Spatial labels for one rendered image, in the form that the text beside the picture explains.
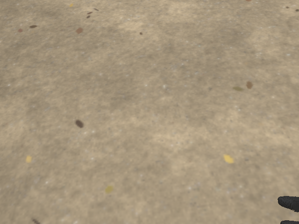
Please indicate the right robot hand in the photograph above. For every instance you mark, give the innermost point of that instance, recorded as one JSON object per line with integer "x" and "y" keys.
{"x": 289, "y": 202}

